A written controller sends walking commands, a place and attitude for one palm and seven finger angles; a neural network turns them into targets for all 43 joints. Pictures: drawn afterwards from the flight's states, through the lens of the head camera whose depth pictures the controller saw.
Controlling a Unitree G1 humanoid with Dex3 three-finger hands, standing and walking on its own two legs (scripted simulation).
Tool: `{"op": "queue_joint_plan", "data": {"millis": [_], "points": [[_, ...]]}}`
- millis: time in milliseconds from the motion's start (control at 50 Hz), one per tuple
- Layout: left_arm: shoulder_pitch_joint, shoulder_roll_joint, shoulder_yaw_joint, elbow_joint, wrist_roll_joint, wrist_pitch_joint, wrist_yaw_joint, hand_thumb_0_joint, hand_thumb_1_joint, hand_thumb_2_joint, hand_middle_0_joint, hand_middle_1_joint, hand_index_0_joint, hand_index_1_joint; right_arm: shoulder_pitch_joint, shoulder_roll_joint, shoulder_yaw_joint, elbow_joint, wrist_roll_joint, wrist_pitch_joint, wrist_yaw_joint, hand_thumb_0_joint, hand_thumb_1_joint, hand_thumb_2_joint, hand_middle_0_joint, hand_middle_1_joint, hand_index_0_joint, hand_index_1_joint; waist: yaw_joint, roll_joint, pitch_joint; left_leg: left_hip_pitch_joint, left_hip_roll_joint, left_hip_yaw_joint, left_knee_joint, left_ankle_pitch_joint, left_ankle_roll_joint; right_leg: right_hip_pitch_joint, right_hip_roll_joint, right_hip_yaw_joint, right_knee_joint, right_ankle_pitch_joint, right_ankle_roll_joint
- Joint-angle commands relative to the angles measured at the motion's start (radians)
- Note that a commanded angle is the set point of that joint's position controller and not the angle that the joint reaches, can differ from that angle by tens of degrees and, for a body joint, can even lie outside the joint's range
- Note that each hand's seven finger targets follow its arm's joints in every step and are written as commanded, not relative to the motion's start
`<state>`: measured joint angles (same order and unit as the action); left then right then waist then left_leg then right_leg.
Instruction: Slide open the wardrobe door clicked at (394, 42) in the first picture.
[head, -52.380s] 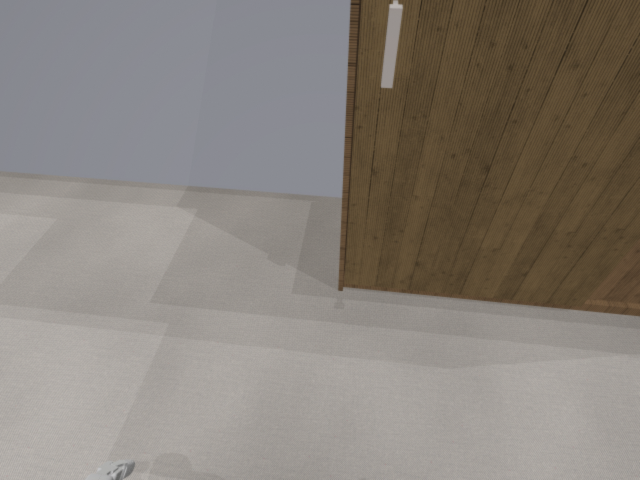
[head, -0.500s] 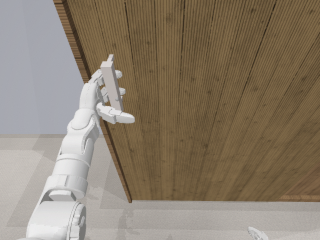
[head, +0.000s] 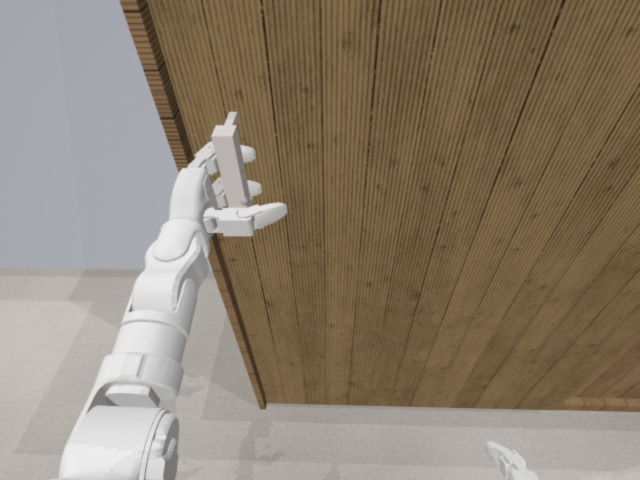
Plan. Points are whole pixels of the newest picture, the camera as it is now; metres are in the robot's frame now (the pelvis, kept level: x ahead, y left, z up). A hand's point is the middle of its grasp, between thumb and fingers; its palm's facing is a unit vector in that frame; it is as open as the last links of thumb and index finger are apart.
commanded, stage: grip the handle and tug to test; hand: left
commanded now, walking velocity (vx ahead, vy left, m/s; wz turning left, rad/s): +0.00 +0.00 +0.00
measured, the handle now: (238, 173) +0.46 +0.13 +0.17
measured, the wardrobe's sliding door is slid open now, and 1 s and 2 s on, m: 0.01 0.01 0.04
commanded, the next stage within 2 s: tug the door sideways, standing still in 1.04 s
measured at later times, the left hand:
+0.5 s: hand (246, 199) +0.41 +0.11 +0.17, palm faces -0.01 -1.00 +0.02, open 6.0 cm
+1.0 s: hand (247, 202) +0.40 +0.11 +0.16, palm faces +0.00 -1.00 +0.01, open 6.1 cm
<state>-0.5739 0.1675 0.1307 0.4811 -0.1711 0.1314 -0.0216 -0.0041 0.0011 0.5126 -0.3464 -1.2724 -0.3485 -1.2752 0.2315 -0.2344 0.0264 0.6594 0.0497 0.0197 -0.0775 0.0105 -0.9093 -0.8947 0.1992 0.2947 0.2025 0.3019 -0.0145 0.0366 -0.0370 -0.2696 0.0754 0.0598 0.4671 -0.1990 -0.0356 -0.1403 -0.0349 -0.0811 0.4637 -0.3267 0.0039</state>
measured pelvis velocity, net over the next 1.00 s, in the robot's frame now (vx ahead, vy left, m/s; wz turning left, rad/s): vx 0.03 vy -0.01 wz -0.04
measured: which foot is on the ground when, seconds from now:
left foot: down 0.00-1.00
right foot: down 0.00-1.00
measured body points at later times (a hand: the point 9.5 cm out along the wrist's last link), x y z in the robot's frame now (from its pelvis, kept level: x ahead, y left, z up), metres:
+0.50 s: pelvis +0.01 -0.01 +0.00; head +0.00 -0.02 +0.45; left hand +0.40 +0.17 +0.17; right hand +0.13 -0.26 -0.11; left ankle +0.03 +0.15 -0.74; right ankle -0.05 -0.12 -0.74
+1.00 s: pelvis +0.03 -0.01 +0.00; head +0.02 -0.03 +0.45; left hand +0.40 +0.16 +0.17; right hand +0.17 -0.26 -0.10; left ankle +0.03 +0.15 -0.74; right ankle -0.05 -0.12 -0.74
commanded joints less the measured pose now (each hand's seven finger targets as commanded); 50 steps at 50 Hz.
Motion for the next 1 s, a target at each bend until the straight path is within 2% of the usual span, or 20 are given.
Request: {"op": "queue_joint_plan", "data": {"millis": [0,20,40,140,200,280,300,320,380,420,480,580,620,640,680,700,720,780,840,980], "points": [[-0.457,0.175,0.064,-0.214,-0.004,-0.068,0.004,0.000,0.433,0.700,-0.400,-1.333,-0.400,-1.333,-0.072,-0.126,-0.046,-0.138,-0.005,-0.043,-0.011,0.000,-0.900,-0.900,0.200,0.300,0.200,0.300,-0.002,-0.097,-0.253,0.220,-0.067,-0.020,-0.007,0.218,0.072,-0.045,0.055,0.022,-0.069,0.385,-0.010],[-0.470,0.172,0.054,-0.234,-0.001,-0.071,0.002,0.000,0.480,0.720,-0.405,-1.340,-0.405,-1.340,-0.079,-0.121,-0.044,-0.142,-0.003,-0.041,-0.011,0.000,-0.900,-0.900,0.200,0.300,0.200,0.300,-0.001,-0.058,-0.267,0.224,-0.069,-0.018,-0.009,0.221,0.071,-0.042,0.051,0.026,-0.065,0.389,-0.013],[-0.474,0.140,0.030,-0.228,0.000,-0.070,0.001,0.000,0.527,0.740,-0.410,-1.347,-0.410,-1.347,-0.077,-0.116,-0.042,-0.141,-0.004,-0.043,-0.010,0.000,-0.900,-0.900,0.200,0.300,0.200,0.300,-0.006,-0.063,-0.263,0.228,-0.070,-0.020,-0.004,0.231,0.071,-0.047,0.053,0.023,-0.061,0.402,-0.013],[-0.442,0.142,0.034,-0.257,-0.003,-0.081,-0.006,0.000,0.760,0.840,-0.435,-1.380,-0.435,-1.380,-0.073,-0.116,-0.047,-0.145,-0.004,-0.047,-0.005,0.000,-0.900,-0.900,0.200,0.300,0.200,0.300,0.000,-0.040,-0.292,0.244,-0.069,-0.016,0.001,0.267,0.069,-0.029,0.054,0.021,-0.055,0.444,-0.015],[-0.395,0.163,0.057,-0.229,-0.010,-0.081,-0.008,0.000,0.900,0.900,-0.450,-1.400,-0.450,-1.400,-0.070,-0.127,-0.049,-0.145,-0.005,-0.046,-0.005,0.000,-0.900,-0.900,0.200,0.300,0.200,0.300,0.005,-0.103,-0.266,0.219,-0.066,-0.015,-0.007,0.245,0.072,-0.020,0.055,0.019,-0.064,0.431,-0.010],[-0.432,0.181,0.069,-0.234,-0.014,-0.075,-0.018,0.000,0.900,0.900,-0.450,-1.400,-0.450,-1.400,-0.073,-0.125,-0.049,-0.143,-0.002,-0.044,-0.010,0.000,-0.900,-0.900,0.200,0.300,0.200,0.300,-0.002,-0.096,-0.252,0.212,-0.070,-0.007,-0.005,0.238,0.075,-0.031,0.053,0.028,-0.066,0.446,-0.006],[-0.419,0.214,0.095,-0.231,-0.011,-0.076,-0.016,0.000,0.900,0.900,-0.450,-1.400,-0.450,-1.400,-0.067,-0.130,-0.050,-0.142,-0.005,-0.041,-0.011,0.000,-0.900,-0.900,0.200,0.300,0.200,0.300,0.007,-0.099,-0.264,0.212,-0.070,-0.009,-0.007,0.247,0.075,-0.010,0.050,0.028,-0.065,0.449,-0.007],[-0.420,0.203,0.083,-0.267,-0.006,-0.079,-0.017,0.000,0.900,0.900,-0.450,-1.400,-0.450,-1.400,-0.077,-0.123,-0.049,-0.151,-0.003,-0.042,-0.009,0.000,-0.900,-0.900,0.200,0.300,0.200,0.300,0.010,-0.053,-0.280,0.220,-0.072,-0.007,-0.006,0.262,0.074,-0.007,0.048,0.030,-0.058,0.464,-0.010],[-0.411,0.186,0.079,-0.290,-0.008,-0.074,-0.011,0.000,0.900,0.900,-0.450,-1.400,-0.450,-1.400,-0.077,-0.119,-0.050,-0.151,-0.004,-0.042,-0.004,0.000,-0.900,-0.900,0.200,0.300,0.200,0.300,0.012,-0.040,-0.292,0.234,-0.074,-0.006,0.000,0.286,0.071,-0.005,0.052,0.026,-0.053,0.490,-0.013],[-0.357,0.193,0.092,-0.260,-0.015,-0.066,-0.011,0.000,0.900,0.900,-0.450,-1.400,-0.450,-1.400,-0.077,-0.123,-0.050,-0.153,-0.002,-0.039,-0.004,0.000,-0.900,-0.900,0.200,0.300,0.200,0.300,0.015,-0.088,-0.265,0.213,-0.071,-0.006,-0.005,0.274,0.073,0.000,0.051,0.024,-0.058,0.489,-0.009],[-0.388,0.170,0.064,-0.282,-0.010,-0.063,-0.014,0.000,0.900,0.900,-0.450,-1.400,-0.450,-1.400,-0.085,-0.120,-0.050,-0.156,-0.002,-0.038,-0.005,0.000,-0.900,-0.900,0.200,0.300,0.200,0.300,0.007,-0.067,-0.257,0.222,-0.073,-0.004,-0.004,0.265,0.073,-0.016,0.053,0.025,-0.058,0.477,-0.009],[-0.383,0.188,0.083,-0.297,-0.012,-0.059,-0.015,0.000,0.900,0.900,-0.450,-1.400,-0.450,-1.400,-0.083,-0.123,-0.051,-0.158,-0.004,-0.038,-0.006,0.000,-0.900,-0.900,0.200,0.300,0.200,0.300,0.009,-0.084,-0.276,0.227,-0.074,-0.002,-0.001,0.285,0.075,-0.002,0.051,0.029,-0.055,0.513,-0.007],[-0.340,0.205,0.101,-0.320,-0.013,-0.062,-0.015,0.000,0.900,0.900,-0.450,-1.400,-0.450,-1.400,-0.088,-0.121,-0.051,-0.165,-0.005,-0.036,-0.003,0.000,-0.900,-0.900,0.200,0.300,0.200,0.300,0.023,-0.060,-0.295,0.232,-0.074,-0.001,0.000,0.311,0.075,0.022,0.047,0.030,-0.048,0.545,-0.009],[-0.323,0.170,0.071,-0.334,-0.011,-0.060,-0.019,0.000,0.900,0.900,-0.450,-1.400,-0.450,-1.400,-0.091,-0.118,-0.049,-0.170,-0.005,-0.037,-0.001,0.000,-0.900,-0.900,0.200,0.300,0.200,0.300,0.022,-0.067,-0.305,0.236,-0.076,0.001,0.003,0.325,0.073,0.030,0.048,0.025,-0.041,0.562,-0.010],[-0.284,0.179,0.089,-0.349,-0.018,-0.056,-0.020,0.000,0.900,0.900,-0.450,-1.400,-0.450,-1.400,-0.094,-0.118,-0.050,-0.175,-0.005,-0.038,0.002,0.000,-0.900,-0.900,0.200,0.300,0.200,0.300,0.029,-0.062,-0.305,0.235,-0.075,0.001,0.003,0.336,0.071,0.038,0.048,0.024,-0.038,0.584,-0.009],[-0.238,0.197,0.110,-0.344,-0.020,-0.056,-0.020,0.000,0.900,0.900,-0.450,-1.400,-0.450,-1.400,-0.091,-0.123,-0.051,-0.179,-0.008,-0.035,0.003,0.000,-0.900,-0.900,0.200,0.300,0.200,0.300,0.040,-0.101,-0.306,0.224,-0.074,0.001,0.000,0.343,0.072,0.061,0.046,0.021,-0.039,0.594,-0.009],[-0.238,0.188,0.092,-0.386,-0.018,-0.056,-0.025,0.000,0.900,0.900,-0.450,-1.400,-0.450,-1.400,-0.106,-0.119,-0.049,-0.191,-0.003,-0.035,0.005,0.000,-0.900,-0.900,0.200,0.300,0.200,0.300,0.038,-0.068,-0.302,0.229,-0.073,0.004,-0.004,0.345,0.072,0.057,0.046,0.024,-0.036,0.598,-0.010],[-0.185,0.183,0.098,-0.432,-0.022,-0.049,-0.029,0.000,0.900,0.900,-0.450,-1.400,-0.450,-1.400,-0.113,-0.117,-0.049,-0.202,-0.003,-0.037,0.010,0.000,-0.900,-0.900,0.200,0.300,0.200,0.300,0.044,-0.088,-0.303,0.232,-0.074,0.006,-0.001,0.367,0.072,0.068,0.047,0.021,-0.031,0.639,-0.009],[-0.108,0.167,0.080,-0.526,-0.022,-0.044,-0.034,0.000,0.900,0.900,-0.450,-1.400,-0.450,-1.400,-0.129,-0.112,-0.049,-0.225,-0.003,-0.036,0.018,0.000,-0.900,-0.900,0.200,0.300,0.200,0.300,0.054,-0.045,-0.324,0.250,-0.073,0.013,0.002,0.419,0.071,0.089,0.043,0.022,-0.021,0.697,-0.009],[0.097,0.170,0.099,-0.709,-0.033,0.007,-0.040,0.000,0.900,0.900,-0.450,-1.400,-0.450,-1.400,-0.154,-0.107,-0.047,-0.263,-0.005,-0.028,0.028,0.000,-0.900,-0.900,0.200,0.300,0.200,0.300,0.071,-0.074,-0.338,0.253,-0.068,0.017,0.006,0.498,0.070,0.131,0.037,0.017,0.000,0.823,-0.002]]}}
